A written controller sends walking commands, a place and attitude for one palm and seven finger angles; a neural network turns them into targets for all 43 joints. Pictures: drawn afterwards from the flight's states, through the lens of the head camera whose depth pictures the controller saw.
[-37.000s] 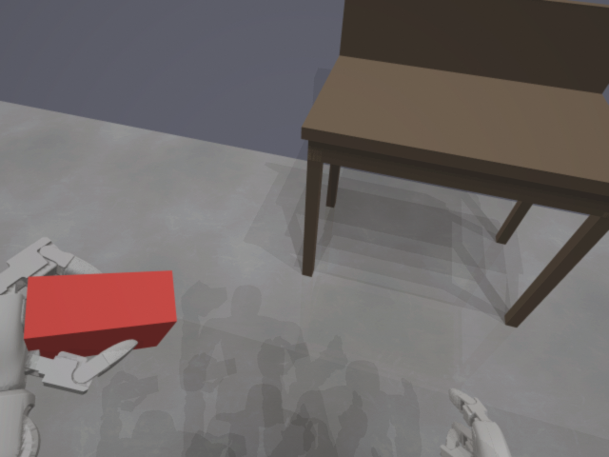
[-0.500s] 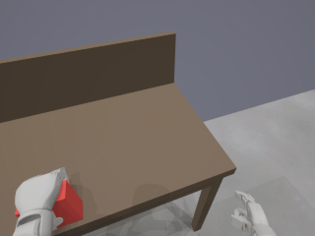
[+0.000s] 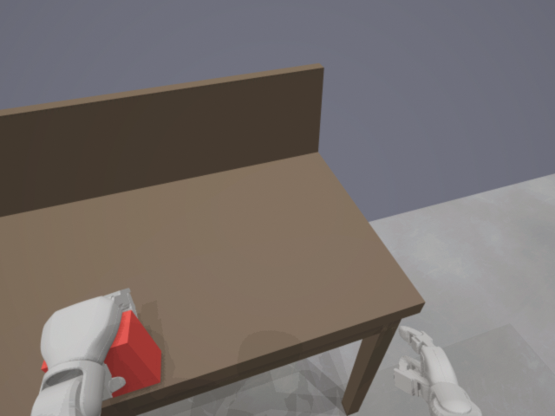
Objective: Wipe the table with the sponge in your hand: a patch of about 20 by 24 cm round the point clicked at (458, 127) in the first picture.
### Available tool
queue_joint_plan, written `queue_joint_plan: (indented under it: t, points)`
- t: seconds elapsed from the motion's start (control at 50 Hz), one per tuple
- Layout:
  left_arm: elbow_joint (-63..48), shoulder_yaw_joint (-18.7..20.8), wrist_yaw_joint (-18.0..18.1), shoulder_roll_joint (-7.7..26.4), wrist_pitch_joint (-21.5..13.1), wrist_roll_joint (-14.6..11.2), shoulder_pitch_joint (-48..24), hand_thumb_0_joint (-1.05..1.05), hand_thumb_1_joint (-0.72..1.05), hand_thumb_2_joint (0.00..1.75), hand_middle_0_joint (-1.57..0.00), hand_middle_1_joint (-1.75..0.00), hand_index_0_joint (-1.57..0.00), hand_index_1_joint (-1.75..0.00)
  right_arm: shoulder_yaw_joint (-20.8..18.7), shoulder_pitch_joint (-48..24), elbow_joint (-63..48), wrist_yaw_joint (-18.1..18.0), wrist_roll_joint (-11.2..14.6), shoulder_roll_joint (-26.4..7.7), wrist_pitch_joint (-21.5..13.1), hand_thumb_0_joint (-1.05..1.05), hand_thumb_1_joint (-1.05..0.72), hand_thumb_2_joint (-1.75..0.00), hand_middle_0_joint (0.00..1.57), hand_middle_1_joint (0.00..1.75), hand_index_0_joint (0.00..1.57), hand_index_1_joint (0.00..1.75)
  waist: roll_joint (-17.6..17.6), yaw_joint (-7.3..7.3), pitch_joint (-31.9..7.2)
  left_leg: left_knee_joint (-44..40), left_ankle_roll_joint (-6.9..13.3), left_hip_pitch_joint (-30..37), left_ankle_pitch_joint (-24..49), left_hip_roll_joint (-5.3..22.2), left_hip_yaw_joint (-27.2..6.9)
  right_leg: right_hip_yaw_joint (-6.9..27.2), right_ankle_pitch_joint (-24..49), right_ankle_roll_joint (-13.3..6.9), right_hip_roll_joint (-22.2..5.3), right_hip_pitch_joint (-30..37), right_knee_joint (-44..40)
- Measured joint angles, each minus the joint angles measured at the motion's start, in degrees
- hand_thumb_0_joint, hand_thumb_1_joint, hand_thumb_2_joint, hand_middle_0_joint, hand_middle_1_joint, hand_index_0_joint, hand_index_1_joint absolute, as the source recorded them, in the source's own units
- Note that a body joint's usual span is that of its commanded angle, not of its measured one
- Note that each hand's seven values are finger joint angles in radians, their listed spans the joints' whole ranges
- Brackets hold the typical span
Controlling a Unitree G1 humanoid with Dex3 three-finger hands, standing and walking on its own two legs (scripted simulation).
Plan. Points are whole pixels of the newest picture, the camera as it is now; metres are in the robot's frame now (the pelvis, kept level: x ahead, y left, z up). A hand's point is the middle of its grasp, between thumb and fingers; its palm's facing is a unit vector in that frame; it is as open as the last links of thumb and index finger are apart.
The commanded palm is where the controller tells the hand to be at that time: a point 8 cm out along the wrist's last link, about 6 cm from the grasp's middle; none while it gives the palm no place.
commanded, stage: lift the sponge slowly off the table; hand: left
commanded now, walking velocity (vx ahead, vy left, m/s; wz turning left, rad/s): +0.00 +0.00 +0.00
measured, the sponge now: (114, 365) +0.16 +0.28 -0.01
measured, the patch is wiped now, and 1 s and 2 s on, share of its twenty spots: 1.00 1.00 1.00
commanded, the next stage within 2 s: bring the sponge back beside the body in 1.08 s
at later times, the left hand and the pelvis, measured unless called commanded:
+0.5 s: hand (95, 338) +0.17 +0.28 +0.07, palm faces +0.02 -0.14 -0.99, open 9.6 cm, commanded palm +0.13 +0.28 +0.13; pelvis -0.01 -0.01 +0.00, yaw +0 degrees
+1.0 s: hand (89, 319) +0.18 +0.28 +0.10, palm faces +0.05 -0.10 -0.99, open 9.6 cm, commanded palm +0.14 +0.28 +0.17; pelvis -0.01 -0.02 +0.00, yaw +0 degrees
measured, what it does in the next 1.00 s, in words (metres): stands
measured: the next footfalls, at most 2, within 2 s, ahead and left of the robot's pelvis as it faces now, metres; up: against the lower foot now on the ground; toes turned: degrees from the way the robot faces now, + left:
none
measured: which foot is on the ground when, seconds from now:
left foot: down 0.00-1.00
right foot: down 0.00-1.00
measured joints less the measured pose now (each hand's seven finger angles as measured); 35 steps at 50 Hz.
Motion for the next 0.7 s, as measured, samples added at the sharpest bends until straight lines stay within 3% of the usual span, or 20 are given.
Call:
queue_joint_plan:
  t: [0.18, 0.44, 0.7]
  points:
    - [-2.84, 0.02, -1.58, 0.42, 1.99, -0.68, 0.12, 0.00, -0.50, 1.09, -0.78, -1.41, -0.81, -1.40, 0.12, -0.45, 0.09, 0.40, 0.16, -0.71, 0.51, 0.02, -0.91, -0.90, 0.20, 0.30, 0.20, 0.30, 0.59, -0.03, 0.57, -1.72, -0.11, 1.90, 0.97, -0.02, 0.05, 0.15, 0.82, -0.13, -0.07, 1.74, -1.40]
    - [-4.35, 1.51, -4.15, 2.68, 2.88, -1.71, -1.24, 0.00, -0.50, 1.09, -0.78, -1.41, -0.81, -1.39, 0.33, -1.21, 0.31, -0.29, 0.31, -1.54, 0.90, 0.02, -0.91, -0.90, 0.20, 0.30, 0.20, 0.30, 0.55, 0.19, 1.90, -3.31, -0.77, 3.76, 2.23, 0.42, -0.27, -0.08, 1.99, -0.71, 0.31, 3.55, -2.82]
    - [-3.60, 3.61, -6.58, 5.18, 2.92, -2.92, -4.03, 0.00, -0.50, 1.09, -0.78, -1.41, -0.81, -1.39, 0.92, -1.30, 0.37, -1.22, 0.60, -1.84, 0.75, 0.02, -0.91, -0.90, 0.20, 0.30, 0.20, 0.30, 0.88, -0.47, 2.11, -4.20, -1.39, 3.88, 3.08, 0.75, -0.60, -0.35, 2.63, -1.23, 0.61, 3.55, -3.37]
